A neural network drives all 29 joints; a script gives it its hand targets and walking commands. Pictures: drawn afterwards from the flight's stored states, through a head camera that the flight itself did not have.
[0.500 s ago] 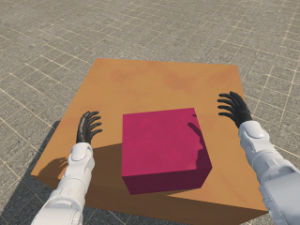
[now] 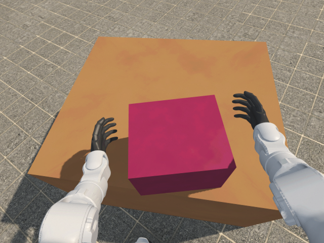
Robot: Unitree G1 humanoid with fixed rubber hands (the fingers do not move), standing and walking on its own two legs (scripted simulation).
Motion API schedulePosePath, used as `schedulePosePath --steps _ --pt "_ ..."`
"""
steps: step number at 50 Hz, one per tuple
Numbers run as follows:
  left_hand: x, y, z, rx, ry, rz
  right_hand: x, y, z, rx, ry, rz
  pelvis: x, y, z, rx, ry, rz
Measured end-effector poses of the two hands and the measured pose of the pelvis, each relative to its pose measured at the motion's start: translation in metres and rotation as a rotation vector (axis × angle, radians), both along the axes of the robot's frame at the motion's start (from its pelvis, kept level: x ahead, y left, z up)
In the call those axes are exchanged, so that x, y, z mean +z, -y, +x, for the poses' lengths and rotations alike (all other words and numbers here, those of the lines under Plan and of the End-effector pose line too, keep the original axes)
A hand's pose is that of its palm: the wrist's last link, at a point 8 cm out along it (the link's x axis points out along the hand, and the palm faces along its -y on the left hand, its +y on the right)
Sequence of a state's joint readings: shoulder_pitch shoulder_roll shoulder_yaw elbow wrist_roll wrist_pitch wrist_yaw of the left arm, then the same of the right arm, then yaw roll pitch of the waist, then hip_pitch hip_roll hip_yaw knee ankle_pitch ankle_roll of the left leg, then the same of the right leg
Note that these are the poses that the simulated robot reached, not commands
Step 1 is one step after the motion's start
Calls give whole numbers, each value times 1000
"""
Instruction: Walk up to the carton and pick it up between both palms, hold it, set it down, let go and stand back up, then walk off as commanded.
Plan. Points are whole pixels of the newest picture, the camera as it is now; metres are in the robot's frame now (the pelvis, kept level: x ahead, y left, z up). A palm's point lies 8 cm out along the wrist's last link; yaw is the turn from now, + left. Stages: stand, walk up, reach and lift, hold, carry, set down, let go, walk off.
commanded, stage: reach and lift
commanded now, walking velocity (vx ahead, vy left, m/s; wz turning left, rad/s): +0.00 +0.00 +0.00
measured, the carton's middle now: (176, 147) +0.40 +0.04 -0.09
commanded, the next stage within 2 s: none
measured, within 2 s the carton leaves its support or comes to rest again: neither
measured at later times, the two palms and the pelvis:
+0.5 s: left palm (102, 154) +0.34 +0.25 -0.06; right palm (249, 126) +0.45 -0.15 -0.03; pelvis -0.02 +0.01 -0.04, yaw -1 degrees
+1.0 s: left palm (116, 153) +0.35 +0.21 -0.07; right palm (235, 134) +0.44 -0.12 -0.05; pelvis -0.02 +0.01 -0.05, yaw -1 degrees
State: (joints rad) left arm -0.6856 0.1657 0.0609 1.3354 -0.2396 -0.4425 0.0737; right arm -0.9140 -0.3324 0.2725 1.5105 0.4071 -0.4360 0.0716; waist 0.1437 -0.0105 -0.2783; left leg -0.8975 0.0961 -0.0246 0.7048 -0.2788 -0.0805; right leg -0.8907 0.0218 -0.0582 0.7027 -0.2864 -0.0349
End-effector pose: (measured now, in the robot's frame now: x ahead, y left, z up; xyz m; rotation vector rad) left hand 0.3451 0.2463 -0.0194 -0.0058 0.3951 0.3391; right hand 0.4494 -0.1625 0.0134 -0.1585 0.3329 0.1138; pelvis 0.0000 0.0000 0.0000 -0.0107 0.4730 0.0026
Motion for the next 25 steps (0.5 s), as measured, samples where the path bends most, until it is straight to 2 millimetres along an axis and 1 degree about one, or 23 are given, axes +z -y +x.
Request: schedulePosePath --steps 3,6,11,16,25 --pt "-16 2 -1 6 -3 -1 -21 -3 -3 -3 -8 2 -10 -1 -2 -4 -38 -2" --pt "-29 3 0 9 5 3 -39 -6 -4 -9 -2 13 -20 -2 -4 -7 -68 -5" --pt "-40 2 2 5 24 13 -55 -9 -1 -16 23 25 -33 -5 -8 -13 -93 -10" --pt "-43 -1 1 8 38 14 -57 -10 2 -22 46 29 -39 -7 -11 -17 -96 -10" --pt "-40 -5 -5 12 54 7 -40 -9 4 -23 56 9 -42 -9 -16 -13 -84 -7"
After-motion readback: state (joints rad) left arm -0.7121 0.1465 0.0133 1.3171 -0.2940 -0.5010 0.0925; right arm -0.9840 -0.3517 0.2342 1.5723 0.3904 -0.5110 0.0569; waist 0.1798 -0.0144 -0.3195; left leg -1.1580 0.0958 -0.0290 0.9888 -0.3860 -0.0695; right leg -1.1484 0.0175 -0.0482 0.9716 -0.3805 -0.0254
